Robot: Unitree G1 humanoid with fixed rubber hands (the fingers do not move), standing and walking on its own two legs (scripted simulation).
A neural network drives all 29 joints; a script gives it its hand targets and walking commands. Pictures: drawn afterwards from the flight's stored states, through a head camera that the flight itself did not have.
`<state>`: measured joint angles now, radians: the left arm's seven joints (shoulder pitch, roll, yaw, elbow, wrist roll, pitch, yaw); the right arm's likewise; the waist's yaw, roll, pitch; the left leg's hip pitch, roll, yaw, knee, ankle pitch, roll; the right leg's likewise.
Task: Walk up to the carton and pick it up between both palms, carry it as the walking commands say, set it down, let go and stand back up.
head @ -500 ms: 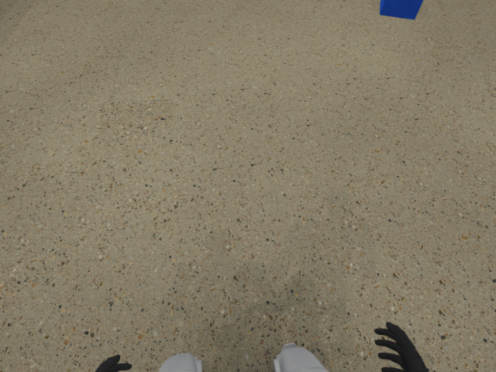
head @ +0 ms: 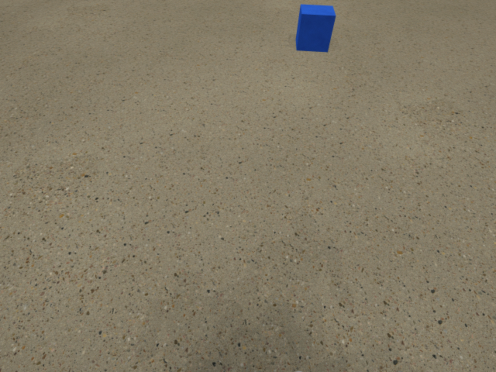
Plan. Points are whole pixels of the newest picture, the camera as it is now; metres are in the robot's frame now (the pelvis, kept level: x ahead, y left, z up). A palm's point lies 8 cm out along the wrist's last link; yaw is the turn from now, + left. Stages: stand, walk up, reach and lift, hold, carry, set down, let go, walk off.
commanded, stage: walk up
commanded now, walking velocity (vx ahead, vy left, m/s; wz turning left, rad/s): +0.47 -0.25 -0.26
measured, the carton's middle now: (314, 28) +2.76 -0.56 -0.59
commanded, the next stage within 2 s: none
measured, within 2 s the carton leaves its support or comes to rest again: neither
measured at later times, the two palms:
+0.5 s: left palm (174, 267) +0.33 +0.15 -0.09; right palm (447, 328) +0.22 -0.35 -0.09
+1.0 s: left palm (227, 180) +0.57 +0.06 -0.10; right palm (443, 210) +0.47 -0.44 -0.07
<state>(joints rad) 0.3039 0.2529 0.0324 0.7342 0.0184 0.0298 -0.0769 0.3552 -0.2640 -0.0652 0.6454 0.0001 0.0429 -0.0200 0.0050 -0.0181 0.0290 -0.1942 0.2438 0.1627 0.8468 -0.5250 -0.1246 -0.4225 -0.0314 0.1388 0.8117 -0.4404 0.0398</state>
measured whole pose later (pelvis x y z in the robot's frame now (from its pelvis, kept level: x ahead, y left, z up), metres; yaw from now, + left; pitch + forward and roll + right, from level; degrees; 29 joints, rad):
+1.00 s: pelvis +0.45 -0.16 +0.02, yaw -9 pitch +0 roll +1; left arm 0.26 0.23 0.03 0.82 0.02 -0.02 -0.03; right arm 0.40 -0.26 -0.04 0.66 0.00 -0.02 0.00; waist 0.00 -0.05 -0.01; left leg -0.16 0.10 0.11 0.59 -0.41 -0.06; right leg -0.37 -0.02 0.12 1.10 -0.45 0.01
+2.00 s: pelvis +1.00 -0.34 +0.00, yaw -11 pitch +1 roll +0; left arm 0.45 0.24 0.04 0.91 0.02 -0.03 -0.02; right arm 0.25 -0.26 -0.02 0.66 0.00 -0.05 0.02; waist 0.00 -0.01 0.00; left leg -0.40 0.08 0.08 0.84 -0.46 -0.02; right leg -0.27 0.02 0.06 1.20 -0.54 0.01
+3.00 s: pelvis +1.57 -0.50 +0.01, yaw -10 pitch +6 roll +2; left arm 0.38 0.23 0.02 0.83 0.02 -0.06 -0.02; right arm 0.29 -0.26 -0.03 0.66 0.00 -0.02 0.03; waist 0.01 0.03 -0.03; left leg -0.55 0.07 0.06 1.17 -0.48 -0.06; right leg -0.27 -0.06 0.01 0.68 -0.52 0.01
